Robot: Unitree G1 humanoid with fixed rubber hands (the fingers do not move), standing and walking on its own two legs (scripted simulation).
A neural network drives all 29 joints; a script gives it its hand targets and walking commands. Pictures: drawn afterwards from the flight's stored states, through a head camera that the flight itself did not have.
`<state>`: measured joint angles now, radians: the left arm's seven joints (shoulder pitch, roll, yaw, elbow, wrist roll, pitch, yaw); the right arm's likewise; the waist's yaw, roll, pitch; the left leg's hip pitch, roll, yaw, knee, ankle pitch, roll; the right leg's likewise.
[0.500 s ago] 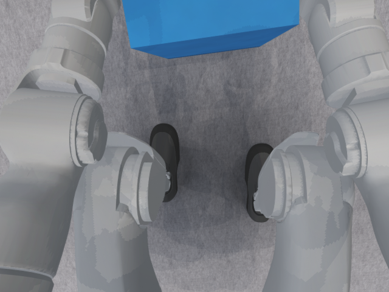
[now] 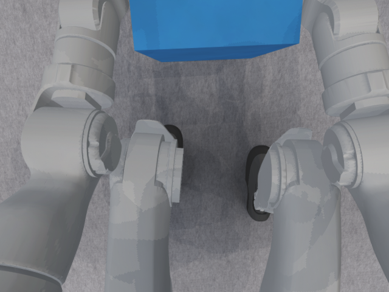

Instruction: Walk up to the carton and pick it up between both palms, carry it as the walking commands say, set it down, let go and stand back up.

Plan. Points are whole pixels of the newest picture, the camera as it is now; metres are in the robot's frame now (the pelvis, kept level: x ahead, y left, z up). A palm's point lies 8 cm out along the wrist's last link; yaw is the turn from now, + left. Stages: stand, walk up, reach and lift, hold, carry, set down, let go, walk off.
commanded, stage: reach and lift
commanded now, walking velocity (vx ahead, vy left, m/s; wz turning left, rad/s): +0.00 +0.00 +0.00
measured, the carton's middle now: out of the picture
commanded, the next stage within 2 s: none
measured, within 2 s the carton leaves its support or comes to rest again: neither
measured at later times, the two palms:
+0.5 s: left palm out of the picture +0.56 +0.19 -0.08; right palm out of the picture +0.56 -0.10 -0.10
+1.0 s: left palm out of the picture +0.51 +0.19 -0.02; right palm out of the picture +0.54 -0.10 -0.02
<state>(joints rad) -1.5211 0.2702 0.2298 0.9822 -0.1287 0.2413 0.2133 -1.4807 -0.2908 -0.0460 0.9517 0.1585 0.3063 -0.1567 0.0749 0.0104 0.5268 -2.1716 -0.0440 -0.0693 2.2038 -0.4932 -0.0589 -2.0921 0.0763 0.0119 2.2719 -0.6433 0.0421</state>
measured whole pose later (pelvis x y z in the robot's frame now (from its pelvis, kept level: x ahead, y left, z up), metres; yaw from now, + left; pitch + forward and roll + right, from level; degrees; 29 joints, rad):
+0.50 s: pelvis -0.01 +0.01 +0.04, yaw +0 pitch +29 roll -3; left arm -1.52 0.17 0.37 0.73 0.01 0.38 0.22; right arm -1.46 -0.27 -0.21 0.75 0.03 0.41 -0.08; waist 0.06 0.06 0.53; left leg -2.11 -0.06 -0.07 2.07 -0.45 -0.03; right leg -2.02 0.05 0.01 2.12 -0.61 0.06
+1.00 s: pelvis -0.03 +0.00 +0.08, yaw +1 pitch +24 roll +0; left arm -1.40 0.14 0.47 0.58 0.05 0.43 0.15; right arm -1.44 -0.17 -0.26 0.67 -0.01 0.49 -0.12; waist 0.04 -0.02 0.53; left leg -1.95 -0.05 -0.07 1.92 -0.40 -0.06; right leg -1.89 0.06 0.02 2.00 -0.53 0.03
